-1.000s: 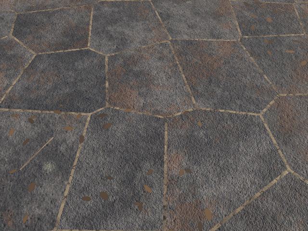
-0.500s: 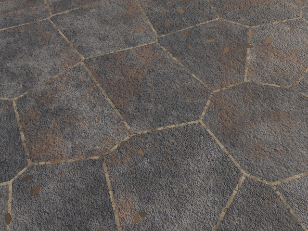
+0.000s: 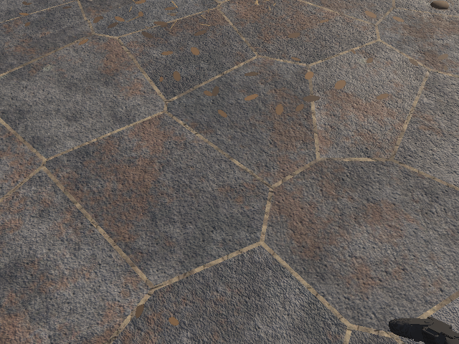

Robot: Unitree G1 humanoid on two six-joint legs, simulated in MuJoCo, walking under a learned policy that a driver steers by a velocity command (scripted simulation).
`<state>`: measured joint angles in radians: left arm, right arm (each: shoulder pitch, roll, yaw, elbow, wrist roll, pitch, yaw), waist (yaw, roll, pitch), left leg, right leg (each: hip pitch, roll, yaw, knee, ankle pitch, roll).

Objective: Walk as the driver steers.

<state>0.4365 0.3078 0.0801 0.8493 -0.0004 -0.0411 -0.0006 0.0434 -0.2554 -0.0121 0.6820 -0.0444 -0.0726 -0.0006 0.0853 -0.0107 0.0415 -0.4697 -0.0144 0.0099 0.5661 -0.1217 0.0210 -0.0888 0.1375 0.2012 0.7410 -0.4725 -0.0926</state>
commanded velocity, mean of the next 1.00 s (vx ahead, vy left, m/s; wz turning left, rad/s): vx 0.35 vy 0.00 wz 0.09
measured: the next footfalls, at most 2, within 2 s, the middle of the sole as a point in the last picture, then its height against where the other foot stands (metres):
right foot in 0.46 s outside the picture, level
left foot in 0.92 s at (235, 324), level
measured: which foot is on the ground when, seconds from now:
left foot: down 0.00-0.48, up 0.50-0.90, down 0.92-1.00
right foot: up 0.00-0.44, down 0.46-0.92, up 0.94-1.00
